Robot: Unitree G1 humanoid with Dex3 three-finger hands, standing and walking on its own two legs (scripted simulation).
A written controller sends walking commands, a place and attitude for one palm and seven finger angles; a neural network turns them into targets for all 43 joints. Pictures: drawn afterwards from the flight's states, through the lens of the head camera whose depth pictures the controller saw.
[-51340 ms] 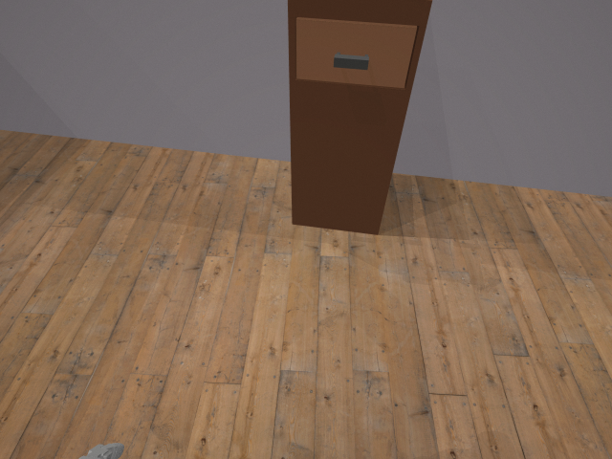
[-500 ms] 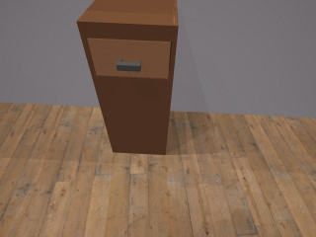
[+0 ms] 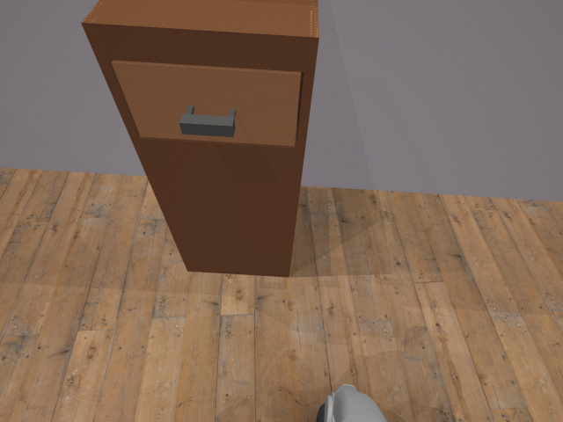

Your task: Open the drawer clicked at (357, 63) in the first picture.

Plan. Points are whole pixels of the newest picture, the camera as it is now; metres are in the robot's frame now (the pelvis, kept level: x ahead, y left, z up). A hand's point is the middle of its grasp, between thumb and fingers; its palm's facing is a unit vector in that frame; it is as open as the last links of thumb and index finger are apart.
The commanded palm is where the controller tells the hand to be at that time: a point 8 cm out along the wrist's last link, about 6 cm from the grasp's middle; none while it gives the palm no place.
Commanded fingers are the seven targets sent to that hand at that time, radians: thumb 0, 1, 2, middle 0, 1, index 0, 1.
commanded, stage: take the last steps up to it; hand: left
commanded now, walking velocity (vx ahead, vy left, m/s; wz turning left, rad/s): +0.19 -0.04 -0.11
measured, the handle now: (210, 118) +0.65 +0.17 +0.02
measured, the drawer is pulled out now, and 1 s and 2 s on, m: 0.00 0.00 0.00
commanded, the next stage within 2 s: come to a stop and stand still in 0.06 s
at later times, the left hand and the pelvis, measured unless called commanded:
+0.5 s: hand (193, 392) +0.18 +0.15 -0.18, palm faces +0.04 -0.98 -0.21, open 7.3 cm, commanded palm none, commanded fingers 0.00 0.90 0.90 -0.20 -0.30 -0.20 -0.30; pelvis +0.13 -0.03 +0.00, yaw -2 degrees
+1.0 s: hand (210, 417) +0.15 +0.12 -0.18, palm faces +0.00 -0.98 -0.21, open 7.4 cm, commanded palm none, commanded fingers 0.00 0.90 0.90 -0.20 -0.30 -0.20 -0.30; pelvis +0.09 -0.07 +0.00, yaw -1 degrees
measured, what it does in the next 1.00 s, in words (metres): walks ahead: right foot, then left foot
